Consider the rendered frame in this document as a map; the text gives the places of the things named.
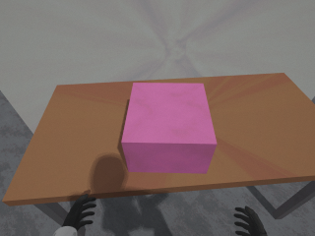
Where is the robot right hand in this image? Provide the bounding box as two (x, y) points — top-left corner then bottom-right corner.
(234, 206), (268, 236)

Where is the carton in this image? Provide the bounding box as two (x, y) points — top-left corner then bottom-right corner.
(121, 83), (218, 174)

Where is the table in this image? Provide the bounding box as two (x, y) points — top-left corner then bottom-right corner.
(2, 73), (315, 236)

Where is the left robot forearm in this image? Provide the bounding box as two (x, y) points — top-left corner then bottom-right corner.
(53, 226), (78, 236)

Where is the robot left hand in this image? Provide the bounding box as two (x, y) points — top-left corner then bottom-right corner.
(62, 194), (96, 231)

